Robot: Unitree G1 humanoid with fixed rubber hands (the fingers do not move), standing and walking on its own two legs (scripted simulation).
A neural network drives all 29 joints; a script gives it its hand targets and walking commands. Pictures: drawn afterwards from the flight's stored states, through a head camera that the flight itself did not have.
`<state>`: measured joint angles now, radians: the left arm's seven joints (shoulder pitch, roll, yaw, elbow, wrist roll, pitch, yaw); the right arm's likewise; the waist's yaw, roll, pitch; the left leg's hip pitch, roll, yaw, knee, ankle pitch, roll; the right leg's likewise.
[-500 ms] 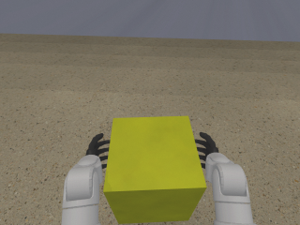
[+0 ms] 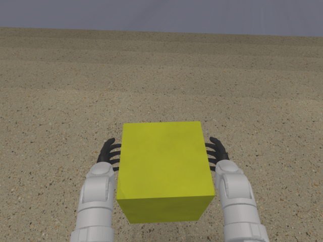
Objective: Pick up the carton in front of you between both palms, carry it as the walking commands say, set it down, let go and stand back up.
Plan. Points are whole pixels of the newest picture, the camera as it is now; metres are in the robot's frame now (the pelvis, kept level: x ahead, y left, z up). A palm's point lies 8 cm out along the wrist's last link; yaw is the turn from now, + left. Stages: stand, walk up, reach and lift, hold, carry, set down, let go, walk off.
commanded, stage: carry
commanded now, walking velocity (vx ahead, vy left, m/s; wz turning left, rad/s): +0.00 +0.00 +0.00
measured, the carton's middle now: (163, 175) +0.31 +0.00 -0.05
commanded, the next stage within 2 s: hold in 0.38 s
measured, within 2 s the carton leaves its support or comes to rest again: neither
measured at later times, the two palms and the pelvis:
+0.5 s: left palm (98, 171) +0.28 +0.16 +0.04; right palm (219, 167) +0.28 -0.14 +0.04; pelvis +0.00 +0.00 +0.01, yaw +2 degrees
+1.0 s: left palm (95, 177) +0.26 +0.16 +0.06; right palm (221, 166) +0.28 -0.14 +0.05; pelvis -0.02 -0.01 +0.01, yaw +5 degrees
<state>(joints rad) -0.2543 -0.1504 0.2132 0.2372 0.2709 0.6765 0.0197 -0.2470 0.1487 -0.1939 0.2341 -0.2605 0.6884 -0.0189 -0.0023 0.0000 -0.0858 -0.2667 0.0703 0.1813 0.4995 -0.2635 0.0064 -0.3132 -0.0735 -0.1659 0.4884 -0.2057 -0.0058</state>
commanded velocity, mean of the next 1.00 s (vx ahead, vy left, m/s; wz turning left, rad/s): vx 0.00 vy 0.00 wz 0.00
